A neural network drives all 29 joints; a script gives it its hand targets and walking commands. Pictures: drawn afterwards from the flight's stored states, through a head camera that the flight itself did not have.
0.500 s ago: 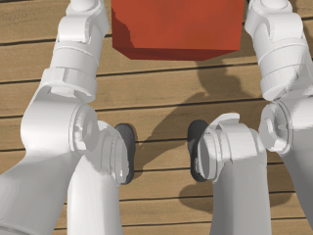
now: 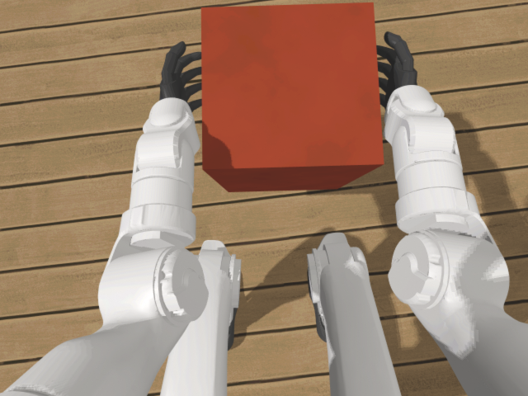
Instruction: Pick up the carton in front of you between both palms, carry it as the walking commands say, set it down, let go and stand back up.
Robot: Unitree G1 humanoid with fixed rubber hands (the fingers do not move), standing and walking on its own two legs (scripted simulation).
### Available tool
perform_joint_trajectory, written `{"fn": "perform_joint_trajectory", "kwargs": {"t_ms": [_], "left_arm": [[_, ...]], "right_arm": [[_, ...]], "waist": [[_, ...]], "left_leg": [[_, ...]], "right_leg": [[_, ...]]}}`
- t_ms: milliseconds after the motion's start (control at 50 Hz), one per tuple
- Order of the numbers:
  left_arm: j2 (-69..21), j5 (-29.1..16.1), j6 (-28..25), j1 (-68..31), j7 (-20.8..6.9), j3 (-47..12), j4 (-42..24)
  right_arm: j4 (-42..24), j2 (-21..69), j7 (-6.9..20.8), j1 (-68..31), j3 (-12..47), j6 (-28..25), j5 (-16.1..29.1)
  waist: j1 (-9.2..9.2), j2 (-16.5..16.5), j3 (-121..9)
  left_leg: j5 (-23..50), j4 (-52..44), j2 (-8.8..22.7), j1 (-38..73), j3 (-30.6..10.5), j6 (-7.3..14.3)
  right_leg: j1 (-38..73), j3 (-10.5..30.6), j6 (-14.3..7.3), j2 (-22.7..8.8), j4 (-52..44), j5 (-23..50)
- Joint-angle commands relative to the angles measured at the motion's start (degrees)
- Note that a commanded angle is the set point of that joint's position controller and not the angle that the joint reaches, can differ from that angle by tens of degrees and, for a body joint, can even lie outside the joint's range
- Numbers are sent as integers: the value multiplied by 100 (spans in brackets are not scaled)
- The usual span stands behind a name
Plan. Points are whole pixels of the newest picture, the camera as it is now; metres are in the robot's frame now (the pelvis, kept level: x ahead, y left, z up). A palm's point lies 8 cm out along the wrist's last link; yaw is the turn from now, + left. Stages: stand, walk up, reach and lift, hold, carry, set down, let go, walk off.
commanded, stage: reach and lift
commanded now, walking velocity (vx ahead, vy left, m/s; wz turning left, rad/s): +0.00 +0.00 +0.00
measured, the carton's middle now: (284, 118) +0.50 -0.04 -0.13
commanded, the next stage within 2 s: none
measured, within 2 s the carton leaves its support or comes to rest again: neither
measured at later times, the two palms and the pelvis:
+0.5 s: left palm (113, 74) +0.47 +0.12 +0.09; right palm (458, 61) +0.46 -0.18 +0.09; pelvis +0.05 +0.00 +0.13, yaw -1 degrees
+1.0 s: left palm out of the picture +0.42 +0.13 +0.25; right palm out of the picture +0.41 -0.17 +0.24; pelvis +0.09 +0.00 +0.26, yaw -1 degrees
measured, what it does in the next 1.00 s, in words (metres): rises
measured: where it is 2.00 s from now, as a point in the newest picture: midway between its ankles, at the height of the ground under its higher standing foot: (274, 318)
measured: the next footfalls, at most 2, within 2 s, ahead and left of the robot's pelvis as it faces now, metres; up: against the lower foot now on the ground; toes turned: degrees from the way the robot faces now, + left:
none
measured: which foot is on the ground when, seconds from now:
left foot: down 0.00-1.00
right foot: down 0.00-1.00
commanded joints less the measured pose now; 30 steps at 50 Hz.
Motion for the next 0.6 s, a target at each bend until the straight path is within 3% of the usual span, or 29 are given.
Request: {"fn": "perform_joint_trajectory", "kwargs": {"t_ms": [0,100,240,360,580], "left_arm": [[-5943,-938,-75,-4200,-1323,-2987,-105],[-6332,-1290,85,-3756,-1396,-3685,-565],[-6449,-1427,119,-2771,-1440,-4136,-751],[-6469,-1313,-14,-1969,-1463,-4112,-593],[-6580,-1138,-179,-795,-1497,-4168,-562]], "right_arm": [[-311,6165,1489,-3601,2446,-62,889],[-890,6505,1533,-3191,3065,79,1164],[-1203,6912,1500,-2432,3688,128,1458],[-1115,7090,1390,-1702,3763,7,1370],[-1098,7244,1309,-499,3736,-180,1104]], "waist": [[-288,-78,-6261],[-330,27,-6873],[-104,-188,-6457],[-18,-324,-5676],[-43,-234,-4613]], "left_leg": [[304,-1268,-607,3099,757,152],[829,-1574,-602,3867,684,92],[1148,-2147,-599,4363,597,124],[1158,-2727,-598,4734,490,166],[1285,-4001,-495,6018,204,210]], "right_leg": [[3825,-962,-219,536,-1246,394],[4551,-944,-214,546,-1507,1008],[5374,-783,-119,586,-2028,1384],[5947,-627,-94,602,-2642,1383],[7201,-356,-177,538,-3888,1476]]}}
